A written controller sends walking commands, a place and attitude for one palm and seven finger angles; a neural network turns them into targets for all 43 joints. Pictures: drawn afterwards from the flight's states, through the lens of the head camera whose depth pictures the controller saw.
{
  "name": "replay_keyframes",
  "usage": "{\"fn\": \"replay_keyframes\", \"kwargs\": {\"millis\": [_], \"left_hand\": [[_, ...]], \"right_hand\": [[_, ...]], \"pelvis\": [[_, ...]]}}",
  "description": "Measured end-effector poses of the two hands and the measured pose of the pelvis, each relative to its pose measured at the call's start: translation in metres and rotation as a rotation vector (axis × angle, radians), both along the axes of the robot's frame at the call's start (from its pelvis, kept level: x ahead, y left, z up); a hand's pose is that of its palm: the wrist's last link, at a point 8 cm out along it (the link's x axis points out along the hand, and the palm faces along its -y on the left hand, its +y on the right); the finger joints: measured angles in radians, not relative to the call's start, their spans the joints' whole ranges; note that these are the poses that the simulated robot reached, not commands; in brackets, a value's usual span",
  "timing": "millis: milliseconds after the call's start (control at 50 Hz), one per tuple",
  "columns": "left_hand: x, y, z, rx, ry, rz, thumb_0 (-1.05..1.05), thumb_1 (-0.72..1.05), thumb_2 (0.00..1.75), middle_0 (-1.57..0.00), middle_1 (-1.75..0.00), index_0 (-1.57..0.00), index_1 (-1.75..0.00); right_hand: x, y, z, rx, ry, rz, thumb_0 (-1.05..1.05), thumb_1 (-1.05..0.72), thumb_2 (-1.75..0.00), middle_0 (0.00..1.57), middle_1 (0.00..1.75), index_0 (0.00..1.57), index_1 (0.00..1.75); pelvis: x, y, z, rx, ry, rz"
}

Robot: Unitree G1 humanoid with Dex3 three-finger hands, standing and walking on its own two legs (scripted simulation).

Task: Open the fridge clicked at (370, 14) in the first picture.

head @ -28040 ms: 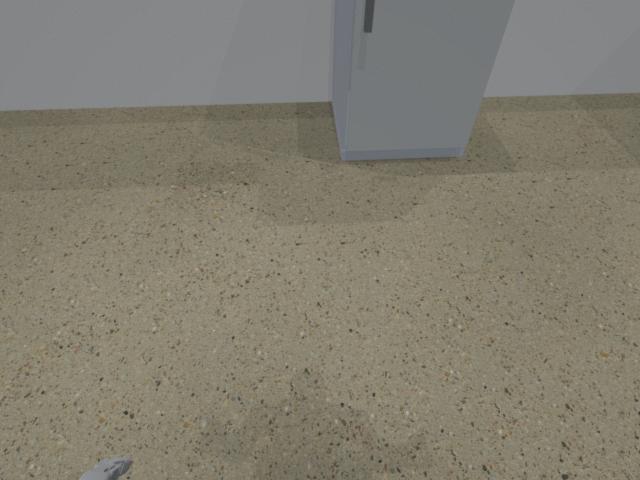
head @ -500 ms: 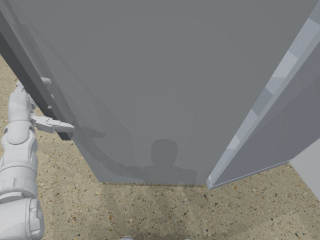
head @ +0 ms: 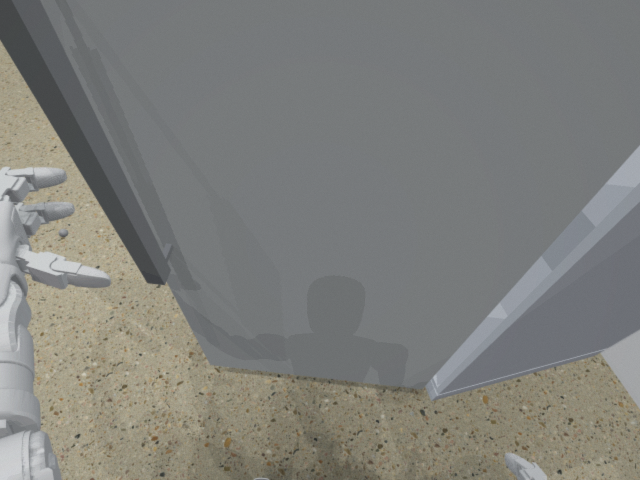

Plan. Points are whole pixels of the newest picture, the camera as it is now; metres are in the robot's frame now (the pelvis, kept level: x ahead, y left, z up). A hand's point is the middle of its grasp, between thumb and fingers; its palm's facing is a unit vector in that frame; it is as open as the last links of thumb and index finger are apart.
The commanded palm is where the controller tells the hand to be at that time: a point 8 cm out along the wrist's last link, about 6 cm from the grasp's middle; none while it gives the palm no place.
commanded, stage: slip the hand off the handle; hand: left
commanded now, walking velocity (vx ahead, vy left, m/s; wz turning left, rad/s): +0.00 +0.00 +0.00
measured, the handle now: (117, 169) +0.43 +0.28 +0.14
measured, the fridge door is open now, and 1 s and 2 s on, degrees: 70 70 70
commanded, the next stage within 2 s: draw the hand back to the body in 0.86 s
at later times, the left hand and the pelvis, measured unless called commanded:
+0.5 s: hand (21, 275) +0.31 +0.36 +0.08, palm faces +0.34 -0.91 -0.24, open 14.6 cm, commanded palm +0.27 +0.39 +0.10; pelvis -0.01 +0.01 +0.00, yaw +0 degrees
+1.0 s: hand out of the picture +0.24 +0.35 +0.08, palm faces +0.37 -0.89 -0.25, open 14.6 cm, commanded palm +0.21 +0.38 +0.10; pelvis -0.02 +0.00 +0.00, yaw +2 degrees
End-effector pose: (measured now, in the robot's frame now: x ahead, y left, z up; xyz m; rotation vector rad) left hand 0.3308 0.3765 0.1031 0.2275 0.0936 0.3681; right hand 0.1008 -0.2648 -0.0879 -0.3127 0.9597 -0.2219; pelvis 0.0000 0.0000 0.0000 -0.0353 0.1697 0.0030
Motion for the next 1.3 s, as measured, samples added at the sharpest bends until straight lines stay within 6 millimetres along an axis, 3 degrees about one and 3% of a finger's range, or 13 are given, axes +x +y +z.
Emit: {"fn": "replay_keyframes", "kwargs": {"millis": [240, 400, 520, 760, 940, 1040, 1180, 1300], "left_hand": [[-0.006, 0.029, 0.002, 0.004, -0.004, -0.010, -0.01, -0.54, 0.20, -0.25, -1.15, -0.25, -1.15], [-0.035, 0.029, -0.007, -0.009, -0.001, -0.033, -0.01, -0.54, 0.20, -0.25, -1.15, -0.25, -1.15], [-0.060, 0.024, -0.008, 0.009, -0.026, -0.016, -0.01, -0.54, 0.20, -0.25, -1.15, -0.25, -1.15], [-0.097, 0.015, -0.004, 0.007, -0.016, -0.004, -0.01, -0.54, 0.20, -0.25, -1.15, -0.25, -1.15], [-0.127, 0.012, -0.004, 0.014, 0.003, 0.016, -0.01, -0.54, 0.20, -0.25, -1.15, -0.25, -1.15], [-0.129, 0.011, -0.004, -0.072, -0.043, -0.002, -0.01, -0.54, 0.20, -0.25, -1.15, -0.25, -1.15], [-0.113, -0.006, 0.015, -0.180, -0.116, -0.269, -0.01, -0.54, 0.20, -0.25, -1.15, -0.25, -1.15], [-0.119, -0.004, 0.025, -0.186, -0.094, -0.264, -0.01, -0.54, 0.20, -0.25, -1.15, -0.25, -1.15]], "right_hand": [[-0.022, 0.009, -0.006, -0.003, 0.055, -0.021, 0.01, -0.91, -0.90, 0.20, 0.30, 0.20, 0.30], [-0.031, 0.013, -0.005, 0.010, 0.037, -0.045, 0.01, -0.91, -0.90, 0.20, 0.30, 0.20, 0.30], [-0.017, 0.020, -0.002, 0.004, -0.022, -0.007, 0.01, -0.91, -0.90, 0.20, 0.30, 0.20, 0.30], [0.032, 0.036, 0.011, 0.038, -0.200, 0.088, 0.01, -0.91, -0.90, 0.20, 0.30, 0.20, 0.30], [0.045, 0.032, 0.015, 0.047, -0.247, 0.125, 0.01, -0.91, -0.90, 0.20, 0.30, 0.20, 0.30], [0.044, 0.023, 0.011, 0.032, -0.231, 0.126, 0.01, -0.91, -0.90, 0.20, 0.30, 0.20, 0.30], [0.041, 0.012, 0.022, 0.022, -0.297, 0.097, 0.02, -0.91, -0.90, 0.20, 0.30, 0.20, 0.30], [0.039, 0.006, 0.034, 0.048, -0.372, 0.083, 0.02, -0.91, -0.90, 0.20, 0.30, 0.20, 0.30]], "pelvis": [[-0.004, 0.007, -0.003, -0.012, 0.016, -0.002], [-0.007, 0.013, -0.004, -0.013, 0.006, -0.013], [-0.012, 0.015, -0.004, -0.014, -0.014, 0.001], [-0.017, 0.009, -0.003, -0.007, -0.052, 0.019], [-0.015, 0.000, -0.002, -0.003, -0.062, 0.028], [-0.016, -0.006, -0.002, -0.004, -0.070, 0.042], [-0.013, -0.010, 0.001, -0.001, -0.097, 0.029], [-0.012, -0.011, 0.003, 0.005, -0.095, 0.005]]}}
